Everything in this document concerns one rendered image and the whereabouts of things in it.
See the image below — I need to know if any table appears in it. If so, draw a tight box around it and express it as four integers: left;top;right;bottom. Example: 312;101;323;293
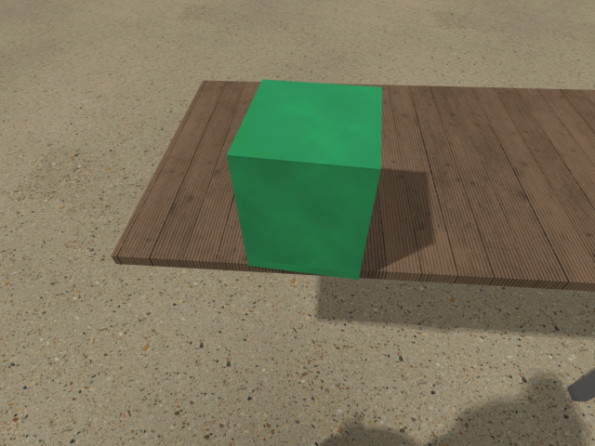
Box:
111;81;595;402

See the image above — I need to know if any carton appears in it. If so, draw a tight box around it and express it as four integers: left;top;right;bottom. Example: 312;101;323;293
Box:
227;79;382;280

